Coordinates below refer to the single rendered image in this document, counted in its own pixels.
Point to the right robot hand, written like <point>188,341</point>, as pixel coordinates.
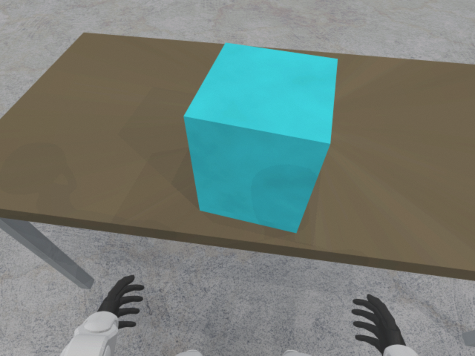
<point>385,328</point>

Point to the left robot forearm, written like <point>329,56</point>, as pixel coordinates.
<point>97,336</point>

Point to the table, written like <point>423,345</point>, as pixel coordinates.
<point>99,142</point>

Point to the left robot hand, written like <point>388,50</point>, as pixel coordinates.
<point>115,299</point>

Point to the carton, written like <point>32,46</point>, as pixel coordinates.
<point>258,131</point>

